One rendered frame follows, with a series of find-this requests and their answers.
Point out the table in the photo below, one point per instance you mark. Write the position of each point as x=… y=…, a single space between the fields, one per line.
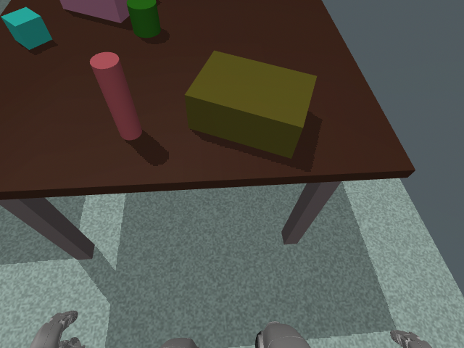
x=58 y=136

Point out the right robot hand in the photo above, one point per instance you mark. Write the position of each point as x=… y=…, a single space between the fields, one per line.
x=408 y=340

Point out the left robot hand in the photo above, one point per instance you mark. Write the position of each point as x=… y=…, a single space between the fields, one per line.
x=49 y=335

